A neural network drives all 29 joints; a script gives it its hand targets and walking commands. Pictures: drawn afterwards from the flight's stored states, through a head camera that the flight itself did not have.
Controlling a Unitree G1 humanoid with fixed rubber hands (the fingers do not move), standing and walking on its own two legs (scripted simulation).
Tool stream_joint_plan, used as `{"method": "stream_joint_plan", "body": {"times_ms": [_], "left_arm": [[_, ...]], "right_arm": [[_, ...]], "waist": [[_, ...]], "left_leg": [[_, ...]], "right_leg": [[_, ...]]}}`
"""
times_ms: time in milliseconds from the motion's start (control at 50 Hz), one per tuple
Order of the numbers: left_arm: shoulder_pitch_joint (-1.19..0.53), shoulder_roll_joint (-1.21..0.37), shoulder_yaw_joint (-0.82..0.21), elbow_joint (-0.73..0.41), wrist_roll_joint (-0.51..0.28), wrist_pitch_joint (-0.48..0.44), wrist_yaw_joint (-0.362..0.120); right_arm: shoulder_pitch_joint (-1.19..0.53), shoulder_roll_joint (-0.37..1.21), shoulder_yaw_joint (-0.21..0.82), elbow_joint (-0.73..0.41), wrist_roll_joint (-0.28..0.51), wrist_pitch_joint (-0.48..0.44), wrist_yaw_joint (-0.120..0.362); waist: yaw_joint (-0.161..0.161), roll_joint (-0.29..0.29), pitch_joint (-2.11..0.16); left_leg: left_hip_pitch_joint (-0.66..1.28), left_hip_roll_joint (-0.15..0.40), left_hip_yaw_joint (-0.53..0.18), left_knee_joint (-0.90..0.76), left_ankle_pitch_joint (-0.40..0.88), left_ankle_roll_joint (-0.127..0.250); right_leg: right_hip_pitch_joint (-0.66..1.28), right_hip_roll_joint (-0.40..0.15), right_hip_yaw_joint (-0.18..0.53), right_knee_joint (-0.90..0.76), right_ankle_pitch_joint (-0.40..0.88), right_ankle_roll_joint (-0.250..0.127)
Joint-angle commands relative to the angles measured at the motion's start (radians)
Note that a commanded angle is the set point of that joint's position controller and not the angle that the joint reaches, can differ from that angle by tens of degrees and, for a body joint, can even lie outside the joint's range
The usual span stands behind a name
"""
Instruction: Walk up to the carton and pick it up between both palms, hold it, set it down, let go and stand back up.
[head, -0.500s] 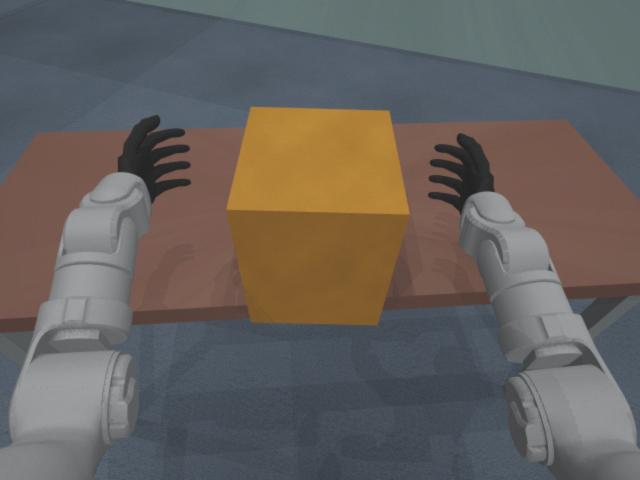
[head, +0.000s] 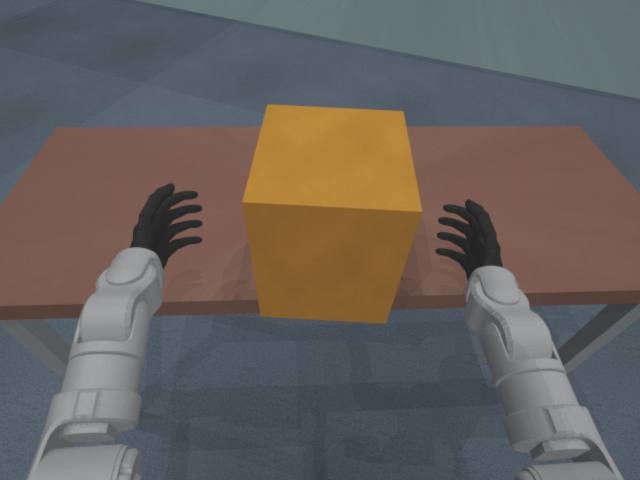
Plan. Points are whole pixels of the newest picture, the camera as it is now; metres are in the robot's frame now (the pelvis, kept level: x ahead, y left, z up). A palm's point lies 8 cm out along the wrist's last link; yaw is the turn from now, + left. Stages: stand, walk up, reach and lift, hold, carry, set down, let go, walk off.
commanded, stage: set down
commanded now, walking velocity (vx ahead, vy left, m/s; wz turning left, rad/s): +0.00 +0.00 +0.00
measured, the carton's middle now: (329, 218) +0.47 +0.02 +0.05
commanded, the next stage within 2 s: let go in 0.66 s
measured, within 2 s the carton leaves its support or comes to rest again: neither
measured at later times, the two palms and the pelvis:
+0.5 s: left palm (152, 323) +0.28 +0.23 +0.05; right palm (482, 334) +0.29 -0.18 +0.04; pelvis +0.02 +0.00 +0.00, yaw +0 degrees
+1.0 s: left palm (156, 403) +0.21 +0.23 -0.05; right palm (492, 425) +0.21 -0.20 -0.06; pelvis +0.03 +0.00 -0.01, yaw +0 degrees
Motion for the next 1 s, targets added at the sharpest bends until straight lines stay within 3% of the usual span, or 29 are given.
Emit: {"method": "stream_joint_plan", "body": {"times_ms": [0,260,520,640,700,840,980], "left_arm": [[-0.220,0.109,0.019,-0.183,-0.001,-0.061,-0.002],[0.055,0.077,-0.023,-0.260,0.002,-0.198,-0.008],[0.316,0.055,-0.064,-0.268,0.013,-0.359,-0.021],[0.325,0.070,-0.091,-0.278,-0.011,-0.408,-0.007],[0.366,0.068,-0.097,-0.243,-0.004,-0.389,-0.006],[0.543,0.029,-0.075,-0.189,0.088,-0.295,-0.036],[0.597,0.016,-0.067,-0.055,0.182,-0.309,-0.016]], "right_arm": [[-0.233,-0.101,-0.023,-0.184,-0.001,-0.065,0.002],[0.060,-0.085,0.017,-0.272,-0.003,-0.186,0.017],[0.357,-0.066,0.053,-0.324,-0.019,-0.310,0.038],[0.361,-0.063,0.042,-0.350,-0.034,-0.339,0.050],[0.413,-0.055,0.055,-0.286,-0.045,-0.326,0.048],[0.574,-0.087,0.074,-0.118,-0.069,-0.331,0.050],[0.562,-0.122,0.027,0.151,-0.155,-0.487,0.132]], "waist": [[0.008,0.047,-0.332],[0.021,0.036,-0.264],[0.031,0.042,-0.181],[0.031,0.032,-0.147],[0.027,0.028,-0.131],[0.003,0.039,-0.134],[-0.024,0.050,-0.093]], "left_leg": [[0.248,-0.006,-0.021,0.060,0.257,-0.006],[0.234,0.001,-0.023,0.076,0.242,0.005],[0.197,0.005,-0.031,0.089,0.236,0.009],[0.143,0.012,-0.031,0.089,0.122,0.026],[0.132,0.014,-0.031,0.090,0.094,0.028],[0.179,0.002,-0.046,0.118,0.257,-0.017],[0.094,-0.011,-0.069,0.151,0.153,-0.037]], "right_leg": [[-0.047,0.011,0.014,-0.030,0.063,-0.014],[-0.080,-0.003,0.024,-0.027,0.044,-0.016],[-0.107,-0.008,0.030,-0.022,0.042,-0.022],[-0.146,-0.019,0.027,-0.008,-0.036,-0.020],[-0.153,-0.020,0.025,-0.002,-0.041,-0.014],[-0.141,0.026,0.013,0.026,0.102,-0.007],[-0.205,0.044,-0.017,0.123,0.088,-0.002]]}}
